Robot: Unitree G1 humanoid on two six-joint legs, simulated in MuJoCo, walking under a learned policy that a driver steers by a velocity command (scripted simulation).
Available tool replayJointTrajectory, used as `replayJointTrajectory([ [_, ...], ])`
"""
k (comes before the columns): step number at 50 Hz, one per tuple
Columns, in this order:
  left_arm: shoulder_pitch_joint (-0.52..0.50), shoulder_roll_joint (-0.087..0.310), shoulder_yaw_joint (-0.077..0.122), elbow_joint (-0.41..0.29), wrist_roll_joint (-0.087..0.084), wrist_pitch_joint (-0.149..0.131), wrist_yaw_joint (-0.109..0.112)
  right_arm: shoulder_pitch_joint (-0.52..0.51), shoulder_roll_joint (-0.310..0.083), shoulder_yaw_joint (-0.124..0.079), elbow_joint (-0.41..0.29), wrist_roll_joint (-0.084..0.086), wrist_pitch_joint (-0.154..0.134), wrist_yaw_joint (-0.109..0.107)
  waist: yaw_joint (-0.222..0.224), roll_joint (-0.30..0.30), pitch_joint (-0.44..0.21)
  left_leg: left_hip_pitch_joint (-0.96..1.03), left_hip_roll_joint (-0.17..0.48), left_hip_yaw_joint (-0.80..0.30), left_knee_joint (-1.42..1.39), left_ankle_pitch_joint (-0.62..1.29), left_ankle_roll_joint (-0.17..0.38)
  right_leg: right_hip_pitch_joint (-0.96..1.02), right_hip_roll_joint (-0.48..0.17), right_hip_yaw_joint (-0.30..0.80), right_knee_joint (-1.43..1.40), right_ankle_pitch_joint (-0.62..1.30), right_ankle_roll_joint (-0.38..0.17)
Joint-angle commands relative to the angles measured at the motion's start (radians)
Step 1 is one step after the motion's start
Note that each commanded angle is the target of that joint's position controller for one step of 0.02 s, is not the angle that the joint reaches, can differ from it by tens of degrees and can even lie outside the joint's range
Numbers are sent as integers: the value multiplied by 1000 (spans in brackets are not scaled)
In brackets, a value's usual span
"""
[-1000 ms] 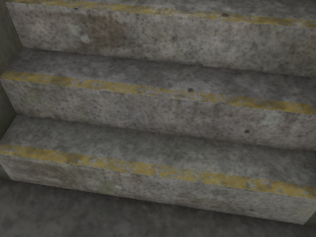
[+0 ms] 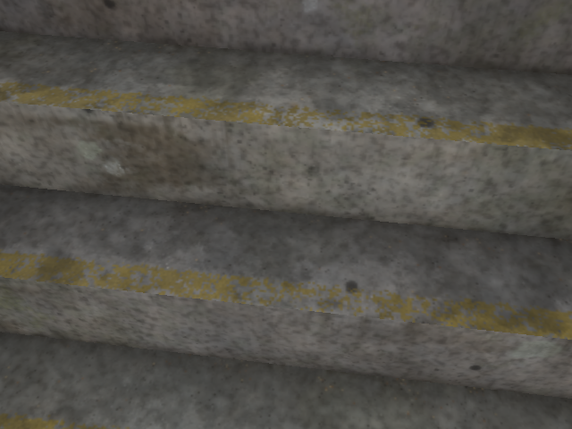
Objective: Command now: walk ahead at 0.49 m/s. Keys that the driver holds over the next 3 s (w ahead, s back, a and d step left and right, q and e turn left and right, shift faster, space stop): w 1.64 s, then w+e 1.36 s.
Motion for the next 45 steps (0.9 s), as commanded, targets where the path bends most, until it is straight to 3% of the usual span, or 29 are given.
replayJointTrajectory([
  [1,22,30,-3,-36,-3,-3,12,31,-108,-16,-31,-4,-6,-8,27,109,7,-124,289,-170,-77,270,138,153,28,-40,-42,-23,-5],
  [4,103,19,-2,-27,-9,-21,29,10,-126,-20,-43,4,-3,-19,68,83,-35,-39,301,-183,95,651,142,255,89,-70,-193,-87,-39],
  [5,209,23,3,5,-17,-29,36,-12,-117,-15,-48,22,-3,-20,123,72,-76,-10,264,-138,257,847,126,350,97,-73,-303,-29,-68],
  [6,313,51,12,37,-5,-39,42,-52,-111,-14,-70,40,-8,-19,160,44,-102,-78,224,-109,436,792,89,471,41,0,-400,70,-91],
  [7,408,150,31,51,21,-48,48,-57,-66,-3,-111,49,-11,-16,157,-109,-136,-286,141,-53,707,322,32,623,-187,282,-483,365,-129],
  [8,371,212,53,69,2,-34,42,24,-14,6,-96,35,1,-11,90,-245,-107,-490,23,-13,922,-290,-2,640,-350,458,-495,591,-297],
  [9,331,136,41,53,-13,-30,27,32,-41,-3,-60,-9,20,-15,66,-60,-45,-508,88,-102,1064,-299,-8,512,-331,414,-510,339,-328],
  [11,238,77,28,40,-21,-20,4,-9,-49,-18,-71,-26,36,-3,22,-50,58,-598,102,-83,1238,-192,-13,364,-217,302,-582,-18,-258],
  [13,260,41,12,63,-21,-28,8,-35,-19,-17,-85,-30,50,9,6,-29,74,-644,101,-64,1351,-66,-24,293,-149,200,-560,74,-223],
  [16,319,49,2,97,-11,-40,18,-84,24,-6,-124,-32,63,6,6,15,25,-688,101,-53,1408,-20,-49,286,-144,146,-500,295,-232],
  [20,390,73,-4,110,-14,-46,37,-185,12,-3,-207,-44,81,5,31,-20,16,-810,132,-59,1346,-13,-76,388,-173,194,-493,305,-258],
  [22,451,118,17,131,-11,-44,43,-264,14,3,-257,-29,92,-21,76,-132,11,-956,132,-22,1553,-173,-68,509,-211,251,-551,268,-287],
  [24,525,134,29,157,-14,-49,48,-398,11,1,-340,-35,89,-43,114,-105,80,-1283,157,-66,1807,-340,-58,687,-298,347,-575,164,-317],
  [26,559,119,33,172,-4,-53,55,-492,20,11,-406,-43,79,-46,126,-21,88,-1466,190,-133,1849,-439,-33,789,-314,342,-567,-5,-269],
  [28,524,118,25,174,-2,-52,53,-584,58,40,-486,-22,73,-40,123,-1,112,-1490,194,-104,1820,-481,-13,707,-287,281,-621,-114,-212],
  [30,515,124,22,182,4,-56,46,-658,92,58,-557,-14,84,-42,143,-78,123,-1548,196,-74,1939,-531,-3,667,-301,257,-680,-119,-210],
  [33,456,117,5,199,-34,-27,52,-767,122,105,-696,-18,80,-36,127,-35,161,-1352,252,-38,1566,-556,9,477,-206,120,-814,33,-147],
  [34,356,128,1,148,-44,-6,40,-647,114,111,-672,-19,92,-20,68,48,88,-940,233,79,1244,-355,10,291,-142,2,-884,308,-159],
  [35,340,142,6,120,-71,-7,38,-558,174,126,-641,6,98,-18,38,-42,-52,-520,186,48,1157,-298,55,164,-176,-13,-875,721,-175],
  [36,341,207,15,81,-71,-19,23,-348,57,73,-551,33,110,-27,-23,-57,-229,-297,82,129,1125,-291,42,255,-155,-42,-662,1265,-183],
  [37,318,316,48,81,-86,-54,-5,-28,-24,27,-455,10,116,-33,-180,-185,-456,-81,23,88,1086,-204,52,384,-217,-20,-360,1839,-157],
  [38,259,356,77,44,-133,-80,-40,125,-134,-20,-391,-8,101,-46,-262,-97,-535,100,77,-176,819,-196,90,257,-140,36,-11,1637,-95],
  [39,210,251,66,-18,-129,-94,-80,215,-307,-69,-329,-39,99,-70,-242,375,-598,225,378,-752,345,11,174,31,120,72,498,631,-33],
  [40,256,155,55,-12,-35,-86,-84,65,-303,-80,-321,-3,116,-69,-146,369,-642,96,399,-1012,118,-192,107,1,227,292,976,108,-35],
  [41,227,31,41,-75,9,-56,-68,-130,-251,-66,-334,-2,119,-56,-24,264,-487,-96,403,-940,100,-651,81,-162,183,351,1197,122,-36],
  [42,160,-17,30,-141,27,-36,-52,-233,-163,-42,-283,-7,119,-47,56,156,-271,-283,371,-841,140,-856,61,-272,136,235,1223,191,-55],
  [43,94,-44,14,-185,53,-17,-35,-256,-57,-17,-209,-4,110,-44,91,54,-67,-448,332,-701,211,-769,45,-364,128,207,1254,237,-75],
  [44,114,-82,-1,-198,40,-4,-15,-254,37,10,-141,-10,102,-29,136,68,-11,-512,308,-568,233,-651,18,-431,145,205,1363,202,-83],
  [45,139,-111,-17,-209,22,10,-4,-238,82,24,-101,-20,83,-16,161,102,11,-530,297,-477,227,-548,4,-489,142,210,1429,158,-90],
])
Next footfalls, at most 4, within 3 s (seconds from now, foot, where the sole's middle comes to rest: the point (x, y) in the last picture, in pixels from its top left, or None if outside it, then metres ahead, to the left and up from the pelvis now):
0.12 right None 0.12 -0.09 -0.78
0.74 left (188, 421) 0.45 0.19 -0.56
1.38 right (256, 259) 0.67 0.05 -0.34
1.96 left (34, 123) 0.81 0.43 -0.13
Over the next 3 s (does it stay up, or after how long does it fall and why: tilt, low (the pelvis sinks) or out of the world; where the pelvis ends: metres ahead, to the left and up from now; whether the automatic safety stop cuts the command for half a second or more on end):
stays up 0.86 0.22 0.60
